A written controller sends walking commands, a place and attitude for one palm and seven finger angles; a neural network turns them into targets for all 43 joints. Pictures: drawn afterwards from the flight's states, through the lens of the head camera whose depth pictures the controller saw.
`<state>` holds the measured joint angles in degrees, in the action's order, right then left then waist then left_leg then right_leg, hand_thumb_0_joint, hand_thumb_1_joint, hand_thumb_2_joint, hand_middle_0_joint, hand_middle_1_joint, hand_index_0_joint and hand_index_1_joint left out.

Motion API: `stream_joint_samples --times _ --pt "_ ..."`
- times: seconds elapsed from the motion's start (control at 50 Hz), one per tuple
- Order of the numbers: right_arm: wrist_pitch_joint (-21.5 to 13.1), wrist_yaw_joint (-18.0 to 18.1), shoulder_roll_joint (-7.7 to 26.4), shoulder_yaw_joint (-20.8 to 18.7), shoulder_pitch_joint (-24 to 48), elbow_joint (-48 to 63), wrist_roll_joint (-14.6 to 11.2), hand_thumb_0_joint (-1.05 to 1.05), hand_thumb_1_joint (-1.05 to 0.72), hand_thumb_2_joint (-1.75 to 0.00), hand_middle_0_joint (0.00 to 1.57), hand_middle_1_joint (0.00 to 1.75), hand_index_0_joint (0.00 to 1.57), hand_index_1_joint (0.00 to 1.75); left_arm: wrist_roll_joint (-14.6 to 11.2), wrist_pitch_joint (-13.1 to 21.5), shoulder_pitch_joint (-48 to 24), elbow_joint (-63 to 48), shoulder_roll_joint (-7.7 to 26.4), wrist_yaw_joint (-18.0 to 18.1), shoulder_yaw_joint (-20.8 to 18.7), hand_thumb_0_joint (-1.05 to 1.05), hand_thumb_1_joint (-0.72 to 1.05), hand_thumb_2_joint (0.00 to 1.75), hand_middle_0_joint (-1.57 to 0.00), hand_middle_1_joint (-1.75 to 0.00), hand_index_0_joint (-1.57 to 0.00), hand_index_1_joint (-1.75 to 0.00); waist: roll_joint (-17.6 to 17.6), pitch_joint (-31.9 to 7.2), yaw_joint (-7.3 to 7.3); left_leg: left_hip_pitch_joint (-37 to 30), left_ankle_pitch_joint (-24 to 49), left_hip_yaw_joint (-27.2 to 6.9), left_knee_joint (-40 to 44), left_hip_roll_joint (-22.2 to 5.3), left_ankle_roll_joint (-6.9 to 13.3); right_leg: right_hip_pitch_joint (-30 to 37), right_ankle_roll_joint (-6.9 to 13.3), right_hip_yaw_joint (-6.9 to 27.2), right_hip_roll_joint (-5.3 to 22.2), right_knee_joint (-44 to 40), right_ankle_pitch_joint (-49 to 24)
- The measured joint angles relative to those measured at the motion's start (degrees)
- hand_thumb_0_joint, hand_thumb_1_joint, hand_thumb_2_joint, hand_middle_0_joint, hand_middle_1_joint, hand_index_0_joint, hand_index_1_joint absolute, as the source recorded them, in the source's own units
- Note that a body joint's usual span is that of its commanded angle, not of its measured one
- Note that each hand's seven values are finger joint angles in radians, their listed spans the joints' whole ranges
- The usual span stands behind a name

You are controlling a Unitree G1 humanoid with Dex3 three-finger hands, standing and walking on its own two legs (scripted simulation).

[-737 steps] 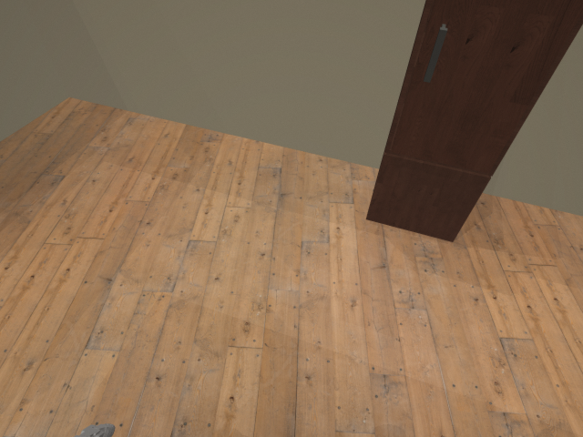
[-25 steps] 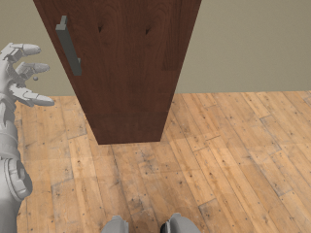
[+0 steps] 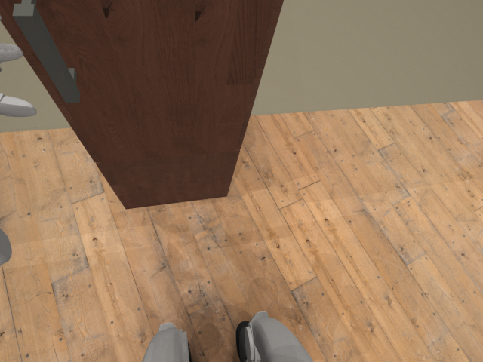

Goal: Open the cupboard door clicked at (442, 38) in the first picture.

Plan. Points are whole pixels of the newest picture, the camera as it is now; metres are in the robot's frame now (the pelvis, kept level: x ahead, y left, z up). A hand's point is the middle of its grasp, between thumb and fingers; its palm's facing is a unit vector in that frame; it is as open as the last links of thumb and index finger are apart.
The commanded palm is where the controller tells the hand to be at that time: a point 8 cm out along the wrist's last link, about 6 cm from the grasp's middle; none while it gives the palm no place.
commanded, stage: move the hooked fingers beside the handle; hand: left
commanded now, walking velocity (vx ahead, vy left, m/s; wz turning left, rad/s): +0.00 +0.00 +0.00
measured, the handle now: (53, 50) +0.56 +0.22 +0.10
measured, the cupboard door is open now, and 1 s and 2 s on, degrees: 0 0 0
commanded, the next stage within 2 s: slide the fingers in behind the handle in 0.70 s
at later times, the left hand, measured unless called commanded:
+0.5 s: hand (2, 76) +0.52 +0.28 +0.10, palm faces +0.05 -1.00 -0.01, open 14.0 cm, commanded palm +0.50 +0.31 +0.10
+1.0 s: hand out of the picture +0.50 +0.27 +0.10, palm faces +0.05 -1.00 +0.00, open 14.0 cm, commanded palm +0.49 +0.31 +0.09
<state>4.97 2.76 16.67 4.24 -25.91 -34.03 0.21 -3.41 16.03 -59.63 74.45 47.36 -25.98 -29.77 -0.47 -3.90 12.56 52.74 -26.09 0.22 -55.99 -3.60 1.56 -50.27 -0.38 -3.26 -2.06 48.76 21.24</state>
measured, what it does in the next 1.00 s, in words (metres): stands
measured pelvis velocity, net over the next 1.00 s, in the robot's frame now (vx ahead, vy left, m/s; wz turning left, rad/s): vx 0.00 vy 0.00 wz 0.01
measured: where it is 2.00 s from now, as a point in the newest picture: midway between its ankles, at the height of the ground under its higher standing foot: outside the picture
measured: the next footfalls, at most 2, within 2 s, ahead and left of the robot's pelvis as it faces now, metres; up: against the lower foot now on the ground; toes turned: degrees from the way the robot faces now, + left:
none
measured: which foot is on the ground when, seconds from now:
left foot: down 0.00-1.00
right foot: down 0.00-1.00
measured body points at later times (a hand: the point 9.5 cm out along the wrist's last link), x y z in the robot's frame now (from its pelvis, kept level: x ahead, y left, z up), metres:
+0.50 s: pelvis +0.01 +0.00 +0.00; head +0.15 +0.04 +0.43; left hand +0.51 +0.33 +0.10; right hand +0.01 -0.27 -0.09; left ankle -0.01 +0.09 -0.68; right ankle +0.01 -0.13 -0.68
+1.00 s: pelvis +0.00 +0.00 +0.00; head +0.13 +0.03 +0.43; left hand +0.49 +0.33 +0.10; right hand -0.01 -0.27 -0.09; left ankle -0.01 +0.09 -0.68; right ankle +0.01 -0.13 -0.68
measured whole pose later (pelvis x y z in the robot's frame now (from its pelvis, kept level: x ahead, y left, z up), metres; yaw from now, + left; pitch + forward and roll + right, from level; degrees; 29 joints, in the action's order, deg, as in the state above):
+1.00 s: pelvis +0.00 +0.00 +0.00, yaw +1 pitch +21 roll -4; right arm 6.1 2.1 16.4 3.9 -25.0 -34.3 -0.3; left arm -6.2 17.6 -54.8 71.8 42.5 -25.3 -27.9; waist -0.6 -4.6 10.5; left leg 50.4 -26.1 -0.4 -55.6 -3.6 1.3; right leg -47.7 -0.1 -3.7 -2.1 48.5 21.5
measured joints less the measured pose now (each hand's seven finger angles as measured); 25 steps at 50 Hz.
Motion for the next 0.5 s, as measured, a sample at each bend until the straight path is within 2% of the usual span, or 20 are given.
stream_joint_samples --times 0.16,0.32,0.5 --pt "1.3 -0.9 -0.7 -0.2 -0.8 0.7 0.2 0.00 -0.90 -0.90 0.20 0.30 0.21 0.30 -0.5 0.1 3.3 -2.8 -1.6 0.0 -1.3 -0.01 -0.50 0.30 -0.30 -1.20 -0.31 -1.20 -0.2 -0.5 -0.55 -0.6 -0.5 0.6 0.4 -0.2 0.2 0.5 -0.3 0.6 -0.2 -0.6 0.2" --pt "1.7 -1.4 -1.2 -0.4 0.1 0.5 0.1 0.00 -0.90 -0.90 0.20 0.30 0.21 0.30 -1.4 0.8 5.5 -4.5 -4.4 1.0 -0.3 -0.01 -0.50 0.30 -0.30 -1.20 -0.30 -1.20 -0.2 -0.9 -1.57 -1.9 -0.9 0.2 0.7 -0.1 0.2 2.0 -0.3 0.3 -0.1 -1.0 0.6" --pt "1.2 -1.0 -0.8 -0.6 2.2 0.7 0.1 0.00 -0.90 -0.90 0.20 0.30 0.21 0.30 -1.1 1.3 4.2 -3.9 -5.3 2.2 1.7 -0.01 -0.50 0.30 -0.30 -1.20 -0.30 -1.20 -0.2 -0.9 -1.79 -1.8 -0.8 -0.4 0.2 0.2 0.0 2.2 -0.1 -0.4 0.1 -0.5 0.9"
